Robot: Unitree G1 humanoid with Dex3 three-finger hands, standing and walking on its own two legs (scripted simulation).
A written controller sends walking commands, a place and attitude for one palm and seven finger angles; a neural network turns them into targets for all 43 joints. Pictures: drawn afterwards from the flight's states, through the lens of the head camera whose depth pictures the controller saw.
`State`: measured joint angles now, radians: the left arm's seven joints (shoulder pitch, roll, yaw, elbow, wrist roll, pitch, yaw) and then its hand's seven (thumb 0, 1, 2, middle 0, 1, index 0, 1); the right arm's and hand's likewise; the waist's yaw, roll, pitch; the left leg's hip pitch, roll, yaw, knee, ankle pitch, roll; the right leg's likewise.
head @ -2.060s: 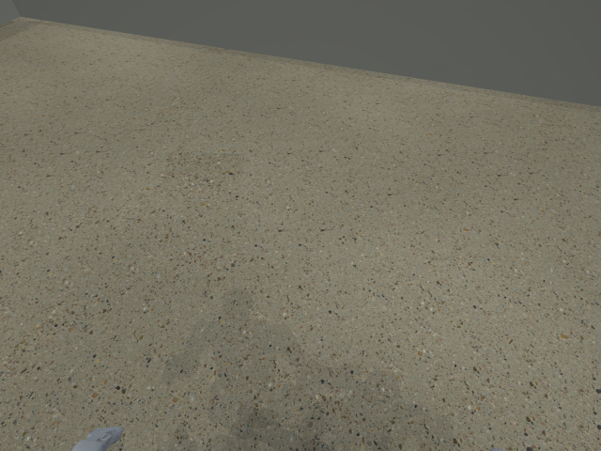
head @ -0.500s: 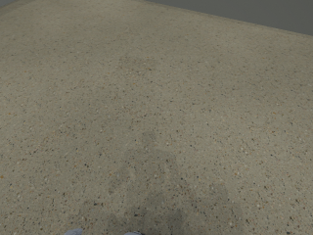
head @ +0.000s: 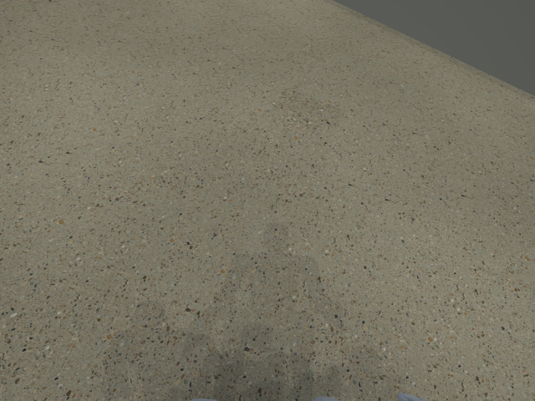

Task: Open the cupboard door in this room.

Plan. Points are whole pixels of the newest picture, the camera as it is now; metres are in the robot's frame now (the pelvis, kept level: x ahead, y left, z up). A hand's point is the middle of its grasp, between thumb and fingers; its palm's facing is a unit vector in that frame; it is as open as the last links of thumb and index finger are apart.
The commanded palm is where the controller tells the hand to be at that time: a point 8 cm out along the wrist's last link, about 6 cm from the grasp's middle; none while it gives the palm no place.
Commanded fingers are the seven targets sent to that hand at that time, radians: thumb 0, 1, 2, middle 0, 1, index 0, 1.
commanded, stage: turn or walk to find it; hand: left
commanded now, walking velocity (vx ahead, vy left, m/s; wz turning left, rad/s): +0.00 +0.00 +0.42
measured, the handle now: out of the picture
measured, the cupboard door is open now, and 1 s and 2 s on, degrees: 0 0 0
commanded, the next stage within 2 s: none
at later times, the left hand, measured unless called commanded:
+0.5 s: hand out of the picture +0.04 +0.17 -0.13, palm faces +0.21 -0.94 -0.28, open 7.4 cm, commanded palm none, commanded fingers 0.00 0.90 0.90 -0.20 -0.30 -0.20 -0.30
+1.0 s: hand out of the picture -0.15 +0.19 -0.18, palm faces +0.47 -0.85 -0.22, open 7.4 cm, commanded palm none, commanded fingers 0.00 0.90 0.90 -0.20 -0.30 -0.20 -0.30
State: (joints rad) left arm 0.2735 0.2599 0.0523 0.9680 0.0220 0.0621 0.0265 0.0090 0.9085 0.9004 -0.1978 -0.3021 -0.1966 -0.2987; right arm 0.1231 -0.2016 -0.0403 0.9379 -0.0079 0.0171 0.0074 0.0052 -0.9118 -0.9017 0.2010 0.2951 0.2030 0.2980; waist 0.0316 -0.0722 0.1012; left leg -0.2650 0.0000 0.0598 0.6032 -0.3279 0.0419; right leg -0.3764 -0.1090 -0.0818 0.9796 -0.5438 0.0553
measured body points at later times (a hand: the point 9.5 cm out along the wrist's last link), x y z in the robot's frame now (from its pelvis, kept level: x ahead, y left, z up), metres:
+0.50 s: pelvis -0.03 -0.04 +0.01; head -0.01 -0.07 +0.45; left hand +0.02 +0.22 -0.11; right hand +0.04 -0.29 -0.16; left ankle -0.03 +0.09 -0.68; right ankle -0.01 -0.13 -0.73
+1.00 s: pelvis -0.07 -0.01 +0.00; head -0.06 +0.03 +0.45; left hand -0.18 +0.23 -0.16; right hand +0.13 -0.19 -0.12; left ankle -0.11 +0.07 -0.73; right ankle -0.03 -0.14 -0.68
